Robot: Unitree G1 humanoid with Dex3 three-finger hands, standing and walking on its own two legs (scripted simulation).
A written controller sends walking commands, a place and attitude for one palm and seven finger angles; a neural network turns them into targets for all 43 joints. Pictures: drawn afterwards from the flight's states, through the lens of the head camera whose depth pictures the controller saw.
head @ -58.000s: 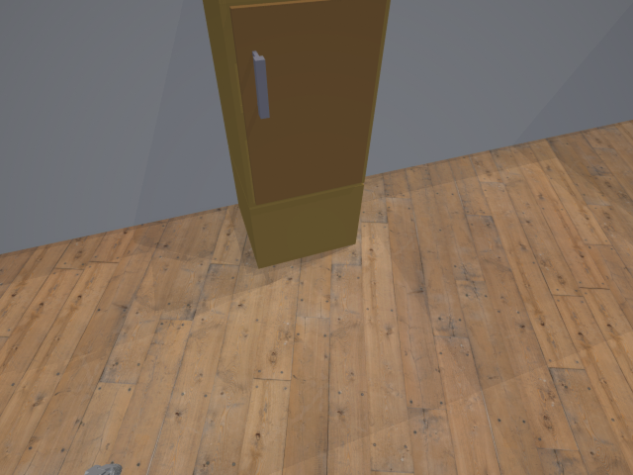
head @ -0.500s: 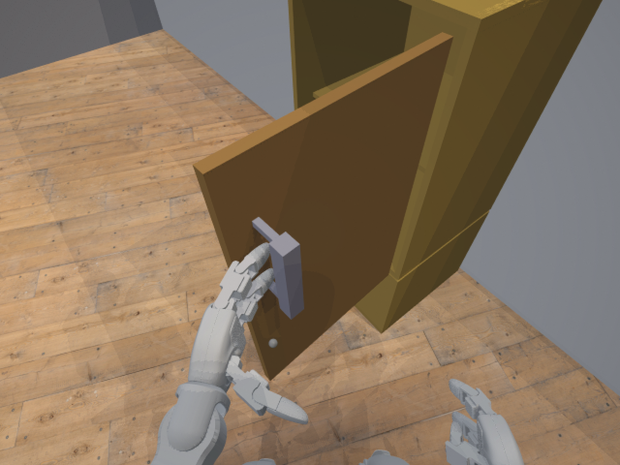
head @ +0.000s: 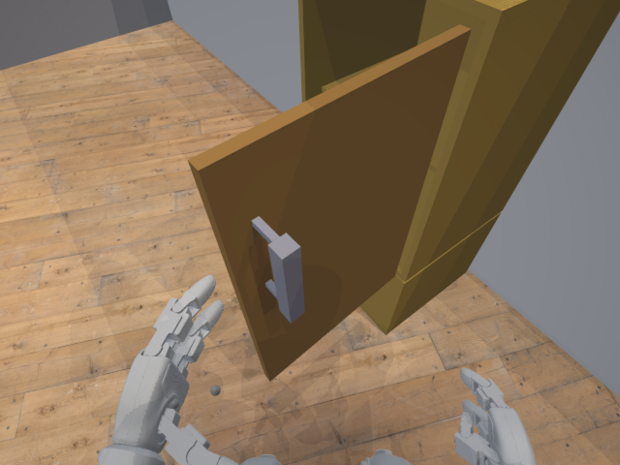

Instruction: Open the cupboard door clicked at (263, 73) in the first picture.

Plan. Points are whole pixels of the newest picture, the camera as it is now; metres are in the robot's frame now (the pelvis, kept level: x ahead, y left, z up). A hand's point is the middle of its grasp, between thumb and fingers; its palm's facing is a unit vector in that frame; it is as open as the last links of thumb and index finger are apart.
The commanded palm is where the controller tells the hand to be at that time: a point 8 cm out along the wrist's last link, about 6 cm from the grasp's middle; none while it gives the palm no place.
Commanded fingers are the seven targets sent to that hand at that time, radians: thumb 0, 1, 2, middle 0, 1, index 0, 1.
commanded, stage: slide the hand sideways off the handle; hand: left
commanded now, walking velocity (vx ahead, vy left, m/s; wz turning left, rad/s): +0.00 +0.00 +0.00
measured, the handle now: (277, 271) +0.33 +0.06 +0.09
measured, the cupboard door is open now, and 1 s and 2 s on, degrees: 94 94 94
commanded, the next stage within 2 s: draw the hand back to the body in 0.12 s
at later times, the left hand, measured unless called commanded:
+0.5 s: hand (169, 385) +0.19 +0.15 +0.11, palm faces -0.07 -1.00 -0.06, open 16.3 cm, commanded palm +0.16 +0.21 +0.12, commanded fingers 0.00 -0.50 0.30 -0.15 -0.30 -0.15 -0.30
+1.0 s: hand (63, 357) +0.19 +0.23 +0.16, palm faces +0.26 -0.90 -0.34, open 14.1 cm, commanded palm +0.15 +0.27 +0.19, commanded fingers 0.00 0.20 0.60 -0.17 -0.30 -0.17 -0.30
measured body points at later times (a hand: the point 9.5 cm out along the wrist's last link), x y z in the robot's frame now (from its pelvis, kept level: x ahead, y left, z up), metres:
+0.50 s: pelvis +0.00 +0.01 +0.01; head +0.02 +0.00 +0.46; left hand +0.19 +0.20 +0.12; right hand +0.17 -0.21 -0.06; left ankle -0.02 +0.11 -0.67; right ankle +0.02 -0.10 -0.67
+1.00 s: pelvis +0.01 +0.02 +0.05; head +0.00 +0.00 +0.50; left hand +0.17 +0.27 +0.18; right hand +0.19 -0.19 -0.02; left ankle -0.02 +0.11 -0.67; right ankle +0.02 -0.10 -0.67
